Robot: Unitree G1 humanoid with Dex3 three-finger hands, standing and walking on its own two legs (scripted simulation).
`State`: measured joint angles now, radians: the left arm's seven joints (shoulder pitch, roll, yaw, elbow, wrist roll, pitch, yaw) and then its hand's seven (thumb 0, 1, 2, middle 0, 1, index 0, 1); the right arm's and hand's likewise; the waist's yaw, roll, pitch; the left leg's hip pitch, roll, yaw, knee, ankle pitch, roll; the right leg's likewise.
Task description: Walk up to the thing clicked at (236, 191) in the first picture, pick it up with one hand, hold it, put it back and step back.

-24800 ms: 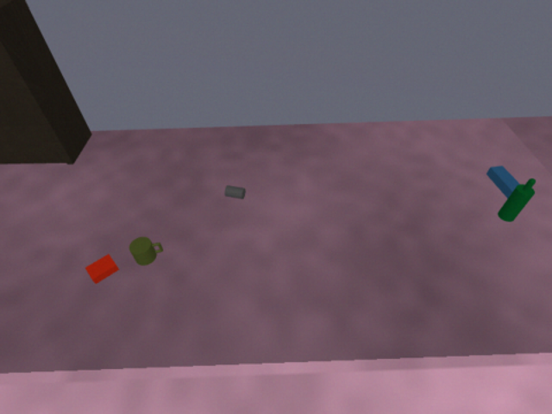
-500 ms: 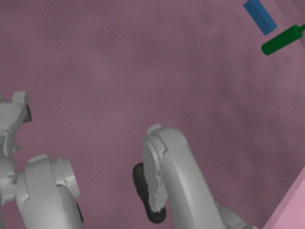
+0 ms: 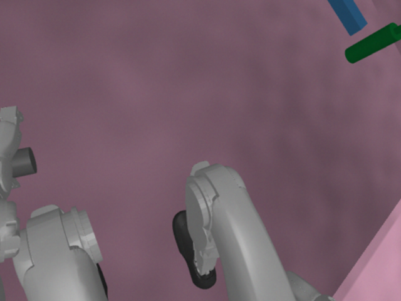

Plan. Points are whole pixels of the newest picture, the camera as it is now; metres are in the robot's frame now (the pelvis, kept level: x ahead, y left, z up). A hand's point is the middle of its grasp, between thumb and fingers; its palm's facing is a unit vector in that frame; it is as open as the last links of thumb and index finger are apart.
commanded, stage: rest palm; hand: left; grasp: from above
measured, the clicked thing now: (6, 165) +0.41 +0.27 -0.28
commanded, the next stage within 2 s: close in 0.20 s
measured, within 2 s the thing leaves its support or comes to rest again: neither
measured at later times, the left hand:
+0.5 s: hand (2, 160) +0.41 +0.27 -0.25, palm faces -0.50 -0.09 -0.86, open 14.0 cm
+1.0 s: hand (0, 160) +0.41 +0.28 -0.25, palm faces -0.48 -0.10 -0.87, open 11.7 cm
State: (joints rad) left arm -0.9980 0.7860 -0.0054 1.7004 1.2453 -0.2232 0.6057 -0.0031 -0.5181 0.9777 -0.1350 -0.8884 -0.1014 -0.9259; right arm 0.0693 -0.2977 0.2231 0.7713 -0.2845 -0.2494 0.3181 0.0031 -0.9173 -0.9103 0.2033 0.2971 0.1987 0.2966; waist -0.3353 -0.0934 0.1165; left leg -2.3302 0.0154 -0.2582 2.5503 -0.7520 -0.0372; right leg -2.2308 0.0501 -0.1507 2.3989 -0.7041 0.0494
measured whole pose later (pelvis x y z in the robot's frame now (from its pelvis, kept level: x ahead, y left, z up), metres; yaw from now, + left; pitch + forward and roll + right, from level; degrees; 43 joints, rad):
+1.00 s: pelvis -0.01 +0.00 +0.00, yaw -1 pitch +28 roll -12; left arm -1.01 0.83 0.01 1.76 1.27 -0.22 0.68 0.00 -0.16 0.81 -0.39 -0.74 -0.37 -0.76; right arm 0.07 -0.33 0.24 0.73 -0.29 -0.27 0.31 0.00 -0.90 -0.90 0.20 0.30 0.20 0.30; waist -0.35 -0.12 0.14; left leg -2.33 0.02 -0.26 2.55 -0.73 -0.03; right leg -2.24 0.06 -0.15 2.39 -0.67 0.06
